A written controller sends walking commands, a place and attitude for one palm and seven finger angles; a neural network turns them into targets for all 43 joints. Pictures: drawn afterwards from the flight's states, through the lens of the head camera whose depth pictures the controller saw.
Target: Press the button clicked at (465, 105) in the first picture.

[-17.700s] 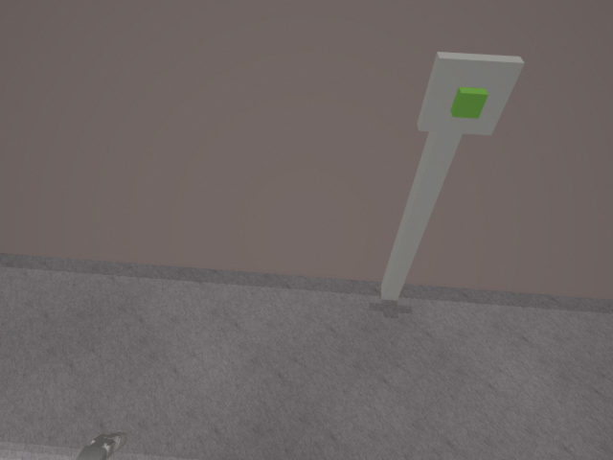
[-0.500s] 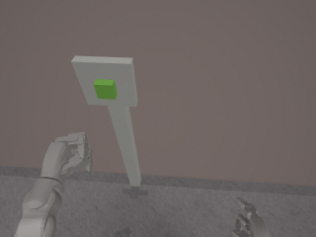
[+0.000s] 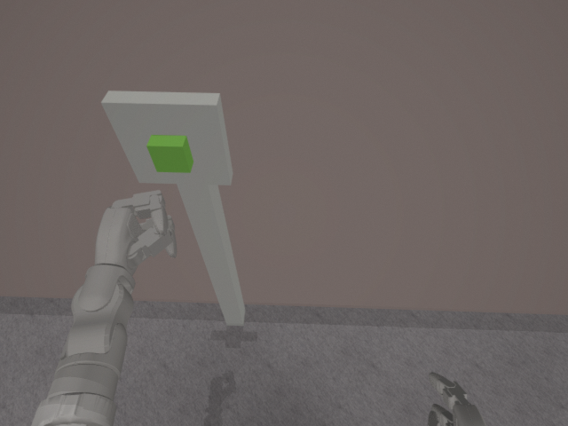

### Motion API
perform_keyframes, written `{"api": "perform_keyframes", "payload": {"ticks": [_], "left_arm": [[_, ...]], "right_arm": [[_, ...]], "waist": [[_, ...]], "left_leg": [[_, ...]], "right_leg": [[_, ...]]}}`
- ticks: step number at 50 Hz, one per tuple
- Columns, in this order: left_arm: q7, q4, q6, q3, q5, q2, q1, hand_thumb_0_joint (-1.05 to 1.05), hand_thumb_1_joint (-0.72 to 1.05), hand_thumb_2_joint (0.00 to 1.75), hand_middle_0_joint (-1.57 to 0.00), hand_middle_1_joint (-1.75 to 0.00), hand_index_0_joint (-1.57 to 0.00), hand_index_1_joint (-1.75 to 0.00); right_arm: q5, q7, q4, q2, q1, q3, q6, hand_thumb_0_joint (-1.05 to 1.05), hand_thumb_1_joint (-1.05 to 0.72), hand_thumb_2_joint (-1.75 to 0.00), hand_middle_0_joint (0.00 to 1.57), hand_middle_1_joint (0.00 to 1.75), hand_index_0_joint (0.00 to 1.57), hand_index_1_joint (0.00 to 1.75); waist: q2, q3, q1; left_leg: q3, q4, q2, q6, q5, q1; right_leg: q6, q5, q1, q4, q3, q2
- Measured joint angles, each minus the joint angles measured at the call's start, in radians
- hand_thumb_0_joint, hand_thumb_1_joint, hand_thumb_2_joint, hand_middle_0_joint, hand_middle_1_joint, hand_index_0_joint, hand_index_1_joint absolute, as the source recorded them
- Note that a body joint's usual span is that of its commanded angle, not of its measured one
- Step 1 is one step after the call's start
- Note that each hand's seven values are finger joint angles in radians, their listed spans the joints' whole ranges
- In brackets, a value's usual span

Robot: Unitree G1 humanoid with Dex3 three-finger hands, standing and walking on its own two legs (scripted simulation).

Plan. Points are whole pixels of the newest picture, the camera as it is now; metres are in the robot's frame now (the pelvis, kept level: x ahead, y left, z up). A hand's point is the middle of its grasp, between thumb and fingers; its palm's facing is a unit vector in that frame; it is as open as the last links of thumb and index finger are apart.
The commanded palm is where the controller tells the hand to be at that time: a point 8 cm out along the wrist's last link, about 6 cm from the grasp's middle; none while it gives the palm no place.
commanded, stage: aim a knuckle at the button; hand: left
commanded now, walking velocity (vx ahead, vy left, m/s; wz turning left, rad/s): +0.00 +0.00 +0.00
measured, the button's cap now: (171, 152) +0.49 +0.19 +0.11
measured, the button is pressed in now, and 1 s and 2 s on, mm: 0 0 0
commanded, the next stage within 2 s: press the button with the knuckle in 1.78 s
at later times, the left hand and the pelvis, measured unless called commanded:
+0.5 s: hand (194, 209) +0.41 +0.15 +0.07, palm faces +0.01 -1.00 -0.01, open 3.1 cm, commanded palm +0.38 +0.21 +0.08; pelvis +0.00 +0.01 +0.00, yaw -2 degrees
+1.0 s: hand (188, 206) +0.41 +0.16 +0.07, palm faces +0.02 -1.00 -0.01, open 3.1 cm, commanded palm +0.37 +0.21 +0.08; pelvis -0.01 +0.01 -0.01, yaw -1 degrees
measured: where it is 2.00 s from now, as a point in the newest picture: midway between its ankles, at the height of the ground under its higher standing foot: outside the picture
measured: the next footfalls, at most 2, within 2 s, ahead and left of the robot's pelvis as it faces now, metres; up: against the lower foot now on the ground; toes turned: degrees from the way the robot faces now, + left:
none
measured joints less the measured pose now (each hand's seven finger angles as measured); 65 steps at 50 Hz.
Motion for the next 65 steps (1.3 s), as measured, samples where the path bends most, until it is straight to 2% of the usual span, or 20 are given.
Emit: {"api": "perform_keyframes", "payload": {"ticks": [6,16,21,25,31,40,45,49,56,65], "left_arm": [[0.003,0.113,0.008,-0.008,0.007,-0.004,-0.077,0.02,0.9,0.9,-1.3,-1.5,-1.3,-1.5],[0.063,0.226,-0.075,-0.011,0.048,-0.016,-0.199,0.02,0.9,0.9,-1.3,-1.5,-1.3,-1.5],[0.068,0.309,-0.069,0.001,0.057,-0.016,-0.255,0.02,0.9,0.9,-1.3,-1.5,-1.3,-1.5],[0.075,0.302,-0.072,0.028,0.059,-0.014,-0.226,0.02,0.9,0.9,-1.3,-1.5,-1.3,-1.5],[0.076,0.258,-0.109,0.02,0.05,-0.013,-0.181,0.02,0.9,0.9,-1.3,-1.5,-1.3,-1.5],[0.072,0.329,-0.095,-0.016,0.052,-0.021,-0.254,0.02,0.9,0.9,-1.3,-1.5,-1.3,-1.5],[0.085,0.341,-0.117,-0.001,0.059,-0.026,-0.278,0.02,0.9,0.9,-1.3,-1.5,-1.3,-1.5],[0.084,0.37,-0.108,0.014,0.066,-0.003,-0.294,0.02,0.9,0.9,-1.3,-1.5,-1.3,-1.5],[0.07,0.312,-0.098,-0.007,0.039,-0.024,-0.228,0.02,0.9,0.9,-1.3,-1.5,-1.3,-1.5],[0.092,0.259,-0.113,0.0,0.061,-0.027,-0.208,0.02,0.9,0.9,-1.3,-1.5,-1.3,-1.5]], "right_arm": [[0.0,0.008,0.004,-0.001,0.021,-0.001,0.034,0.01,-0.9,-0.9,0.2,0.3,0.21,0.3],[-0.012,0.025,0.028,0.0,0.051,-0.016,0.065,0.01,-0.9,-0.9,0.2,0.3,0.21,0.3],[-0.014,0.034,0.031,0.001,0.063,-0.017,0.091,0.01,-0.9,-0.9,0.2,0.3,0.21,0.3],[-0.016,0.037,0.012,0.004,0.08,-0.018,0.105,0.01,-0.9,-0.9,0.2,0.3,0.21,0.3],[-0.012,0.039,0.006,0.003,0.092,-0.021,0.112,0.01,-0.9,-0.9,0.2,0.3,0.21,0.3],[-0.007,0.028,0.011,0.0,0.045,-0.016,0.105,0.01,-0.9,-0.9,0.2,0.3,0.21,0.3],[-0.011,0.029,0.009,0.004,0.035,-0.01,0.101,0.01,-0.9,-0.9,0.2,0.3,0.21,0.3],[-0.01,0.031,-0.003,0.005,0.043,-0.005,0.109,0.01,-0.9,-0.9,0.2,0.3,0.21,0.3],[-0.007,0.039,-0.009,-0.001,0.075,-0.014,0.113,0.01,-0.9,-0.9,0.2,0.3,0.21,0.3],[-0.012,0.033,0.001,0.007,0.054,-0.013,0.108,0.01,-0.9,-0.9,0.2,0.3,0.21,0.3]], "waist": [[0.003,-0.008,-0.009],[-0.004,-0.012,-0.027],[-0.004,-0.025,-0.039],[-0.005,-0.03,-0.044],[0.0,-0.029,-0.031],[-0.003,-0.014,-0.029],[-0.008,-0.02,-0.035],[-0.009,-0.027,-0.041],[0.004,-0.032,-0.024],[-0.007,-0.016,-0.03]], "left_leg": [[0.006,0.004,0.0,0.004,-0.003,-0.018],[0.011,0.035,0.001,0.007,-0.015,-0.065],[0.02,0.042,0.002,0.01,-0.018,-0.083],[0.032,0.034,0.007,0.012,-0.017,-0.076],[0.028,0.036,0.007,0.013,-0.018,-0.067],[0.011,0.054,0.001,0.015,-0.008,-0.095],[0.018,0.057,0.001,0.017,-0.01,-0.096],[0.02,0.056,0.002,0.016,-0.012,-0.096],[0.022,0.05,0.002,0.018,-0.015,-0.087],[0.021,0.057,0.003,0.016,-0.018,-0.088]], "right_leg": [[0.004,-0.001,-0.02,0.005,0.006,-0.001],[0.006,-0.009,-0.068,0.032,0.01,0.0],[0.009,-0.01,-0.089,0.042,0.019,0.0],[0.01,-0.006,-0.089,0.037,0.031,0.005],[0.011,-0.004,-0.075,0.032,0.027,0.005],[0.012,0.002,-0.093,0.043,0.01,-0.002],[0.014,0.0,-0.099,0.05,0.017,-0.001],[0.013,-0.001,-0.099,0.051,0.019,0.0],[0.016,-0.002,-0.09,0.042,0.021,-0.001],[0.013,-0.005,-0.091,0.049,0.02,0.001]]}}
